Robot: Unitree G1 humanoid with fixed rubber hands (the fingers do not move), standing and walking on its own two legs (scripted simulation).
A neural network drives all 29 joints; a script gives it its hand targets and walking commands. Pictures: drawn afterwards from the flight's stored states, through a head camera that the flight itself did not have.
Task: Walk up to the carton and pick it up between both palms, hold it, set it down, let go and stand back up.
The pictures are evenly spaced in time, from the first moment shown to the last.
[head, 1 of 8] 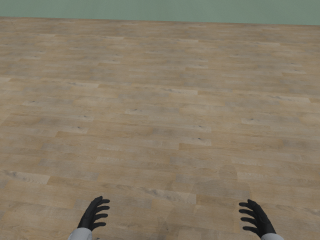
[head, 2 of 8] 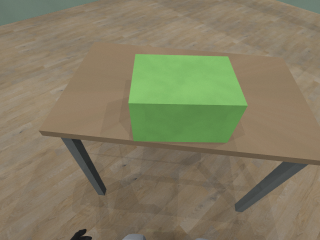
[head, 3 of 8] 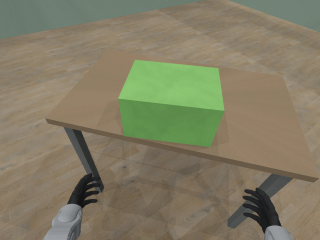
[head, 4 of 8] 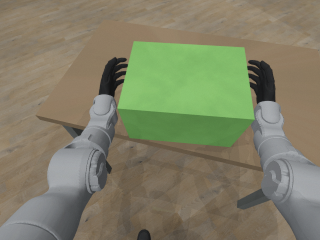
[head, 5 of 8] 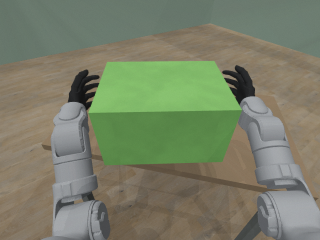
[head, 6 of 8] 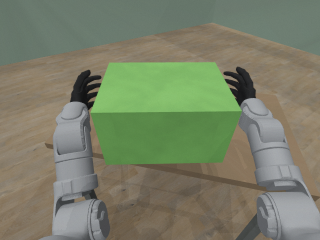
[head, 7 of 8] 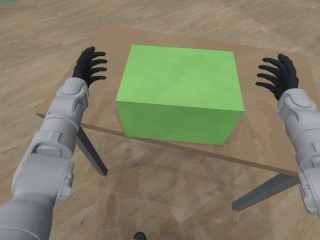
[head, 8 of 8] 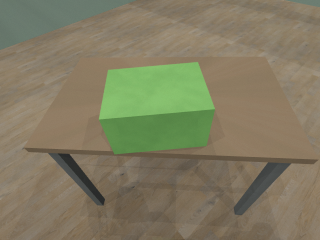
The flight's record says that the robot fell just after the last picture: no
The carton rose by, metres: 0.16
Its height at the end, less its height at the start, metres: +0.00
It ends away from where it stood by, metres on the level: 0.00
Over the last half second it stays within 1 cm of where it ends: yes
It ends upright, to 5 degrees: yes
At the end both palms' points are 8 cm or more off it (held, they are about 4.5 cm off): yes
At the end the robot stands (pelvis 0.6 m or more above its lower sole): yes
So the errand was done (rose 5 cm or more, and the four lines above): yes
